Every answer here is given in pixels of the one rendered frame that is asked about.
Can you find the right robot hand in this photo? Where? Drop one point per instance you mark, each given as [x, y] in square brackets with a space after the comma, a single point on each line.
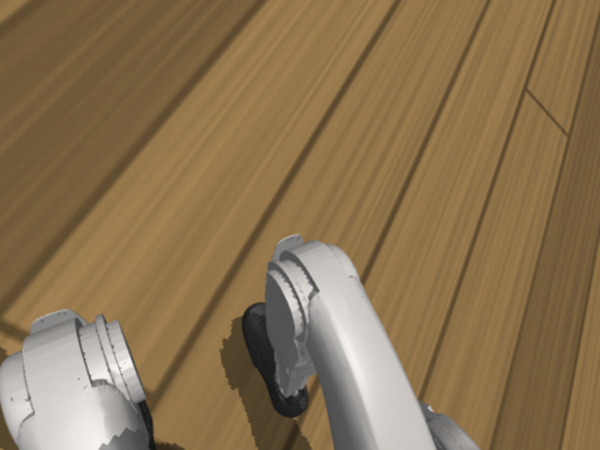
[445, 432]

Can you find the left robot foot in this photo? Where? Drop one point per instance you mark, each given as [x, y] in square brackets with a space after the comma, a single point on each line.
[148, 422]

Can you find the right robot foot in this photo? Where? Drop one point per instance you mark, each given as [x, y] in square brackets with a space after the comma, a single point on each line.
[262, 355]

